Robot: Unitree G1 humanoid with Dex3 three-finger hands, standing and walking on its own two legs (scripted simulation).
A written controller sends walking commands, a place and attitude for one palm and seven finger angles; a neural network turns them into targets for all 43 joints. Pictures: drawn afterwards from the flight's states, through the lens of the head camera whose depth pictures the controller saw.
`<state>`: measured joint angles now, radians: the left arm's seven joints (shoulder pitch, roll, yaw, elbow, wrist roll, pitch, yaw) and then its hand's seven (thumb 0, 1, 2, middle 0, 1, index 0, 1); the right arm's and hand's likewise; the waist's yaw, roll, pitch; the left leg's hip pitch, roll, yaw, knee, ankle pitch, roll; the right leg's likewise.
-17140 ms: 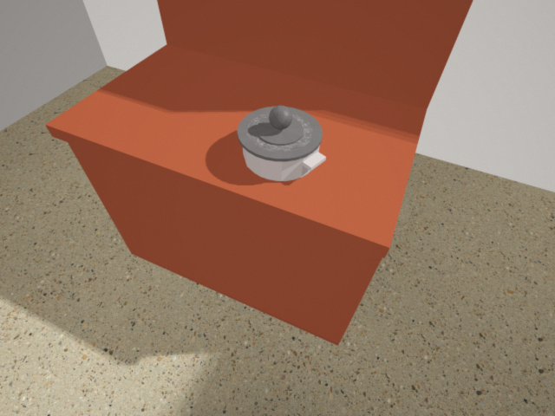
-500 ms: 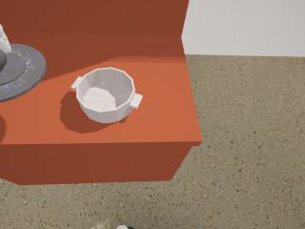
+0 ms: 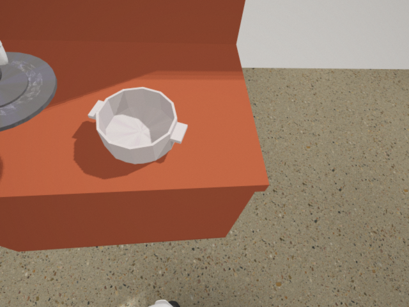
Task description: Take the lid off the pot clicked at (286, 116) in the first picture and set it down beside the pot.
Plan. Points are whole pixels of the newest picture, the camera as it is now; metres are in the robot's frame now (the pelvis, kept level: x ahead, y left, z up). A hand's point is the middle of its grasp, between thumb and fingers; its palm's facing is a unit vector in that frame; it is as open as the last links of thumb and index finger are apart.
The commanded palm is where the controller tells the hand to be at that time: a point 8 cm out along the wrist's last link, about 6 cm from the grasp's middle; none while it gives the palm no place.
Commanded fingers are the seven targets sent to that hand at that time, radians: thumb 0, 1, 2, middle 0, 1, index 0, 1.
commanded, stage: move the lid sideways beside the pot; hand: left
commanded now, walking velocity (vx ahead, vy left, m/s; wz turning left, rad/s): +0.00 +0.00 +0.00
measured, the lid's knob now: out of the picture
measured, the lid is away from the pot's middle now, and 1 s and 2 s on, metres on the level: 0.23 0.23 0.23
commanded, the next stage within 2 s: lower the lid onto the table in 0.28 s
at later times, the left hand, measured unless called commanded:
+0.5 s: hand out of the picture +0.48 +0.35 +0.18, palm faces -0.39 -0.13 -0.91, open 8.3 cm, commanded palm +0.54 +0.35 +0.26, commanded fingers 0.00 0.64 0.94 -0.77 -1.11 -0.74 -1.08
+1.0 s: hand out of the picture +0.47 +0.35 +0.15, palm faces -0.43 -0.12 -0.90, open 8.3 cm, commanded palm +0.54 +0.35 +0.22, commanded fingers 0.00 0.64 0.94 -0.77 -1.11 -0.74 -1.08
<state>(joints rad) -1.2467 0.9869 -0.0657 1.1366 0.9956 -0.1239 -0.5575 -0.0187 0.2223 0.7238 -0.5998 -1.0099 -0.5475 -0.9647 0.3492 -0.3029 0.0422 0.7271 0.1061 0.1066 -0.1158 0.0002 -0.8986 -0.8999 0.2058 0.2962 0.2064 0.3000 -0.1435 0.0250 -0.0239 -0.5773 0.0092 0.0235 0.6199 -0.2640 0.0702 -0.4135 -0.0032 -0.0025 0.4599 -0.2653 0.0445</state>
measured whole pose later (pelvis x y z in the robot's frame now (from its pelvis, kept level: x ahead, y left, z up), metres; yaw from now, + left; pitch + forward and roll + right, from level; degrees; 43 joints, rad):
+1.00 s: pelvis +0.00 +0.00 +0.00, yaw -1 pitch +14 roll -4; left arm -1.18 0.98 -0.04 1.14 0.98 -0.17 -0.54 -0.02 0.22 0.72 -0.60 -1.01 -0.55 -0.96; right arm 0.35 -0.30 0.04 0.74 0.10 0.11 -0.13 0.00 -0.90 -0.90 0.21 0.30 0.21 0.30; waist -0.14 0.02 -0.04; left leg -0.63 0.02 0.02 0.67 -0.28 0.07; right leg -0.46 0.01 0.00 0.50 -0.28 0.05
